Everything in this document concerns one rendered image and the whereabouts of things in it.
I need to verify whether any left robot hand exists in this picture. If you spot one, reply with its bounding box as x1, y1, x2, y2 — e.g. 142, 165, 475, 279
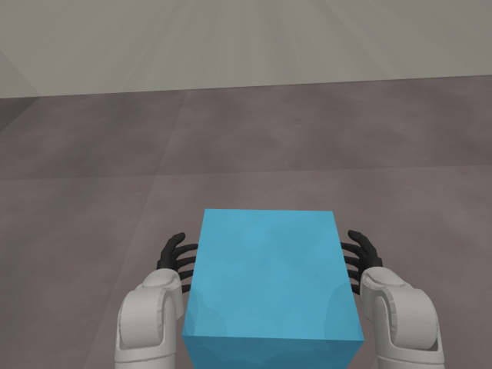
156, 232, 198, 294

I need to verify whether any robot left forearm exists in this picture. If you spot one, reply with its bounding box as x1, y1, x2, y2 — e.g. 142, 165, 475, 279
115, 268, 184, 369

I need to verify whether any right robot hand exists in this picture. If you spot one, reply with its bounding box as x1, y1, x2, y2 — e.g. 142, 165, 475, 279
341, 230, 383, 295

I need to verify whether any robot right forearm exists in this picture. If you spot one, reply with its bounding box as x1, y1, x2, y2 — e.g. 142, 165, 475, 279
360, 267, 445, 369

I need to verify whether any carton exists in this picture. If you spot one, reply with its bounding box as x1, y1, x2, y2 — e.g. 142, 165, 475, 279
182, 209, 364, 369

